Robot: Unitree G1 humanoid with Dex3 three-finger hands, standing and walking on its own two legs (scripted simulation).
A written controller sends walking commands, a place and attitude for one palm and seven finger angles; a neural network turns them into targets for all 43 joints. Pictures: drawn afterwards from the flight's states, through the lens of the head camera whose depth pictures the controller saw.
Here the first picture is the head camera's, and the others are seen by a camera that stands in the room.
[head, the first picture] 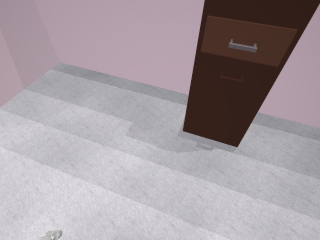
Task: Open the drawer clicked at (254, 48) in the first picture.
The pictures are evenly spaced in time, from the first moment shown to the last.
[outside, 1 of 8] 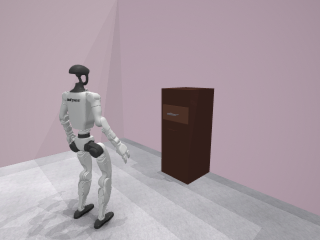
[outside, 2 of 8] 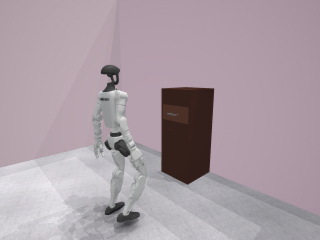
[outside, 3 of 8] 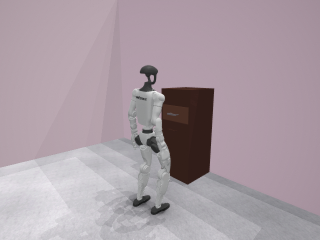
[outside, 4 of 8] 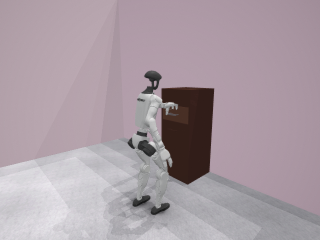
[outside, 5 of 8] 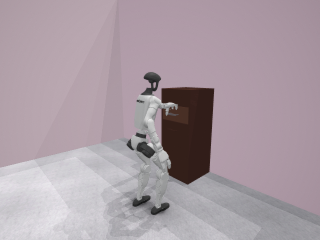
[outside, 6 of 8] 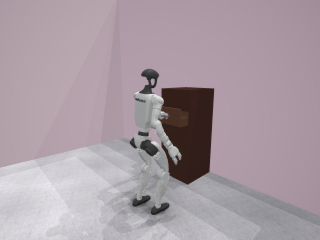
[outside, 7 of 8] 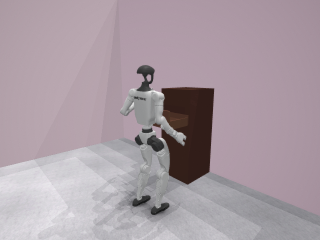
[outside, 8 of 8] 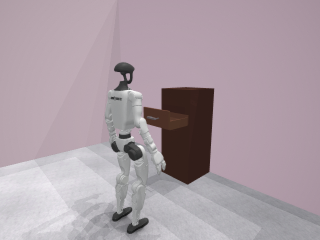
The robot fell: no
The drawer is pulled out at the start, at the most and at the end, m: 0.00 0.30 0.30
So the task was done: yes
